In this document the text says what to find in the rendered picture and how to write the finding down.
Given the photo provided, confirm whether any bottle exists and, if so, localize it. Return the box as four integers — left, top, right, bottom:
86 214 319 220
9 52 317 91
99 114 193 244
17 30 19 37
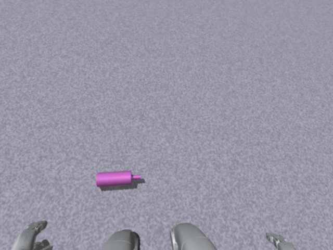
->
96 171 140 187

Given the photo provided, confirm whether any left robot hand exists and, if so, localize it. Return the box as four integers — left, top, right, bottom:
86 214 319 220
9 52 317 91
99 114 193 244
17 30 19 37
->
11 220 53 250

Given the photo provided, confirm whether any right robot hand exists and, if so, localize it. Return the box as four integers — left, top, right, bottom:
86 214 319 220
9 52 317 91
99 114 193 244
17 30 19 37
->
266 233 296 250

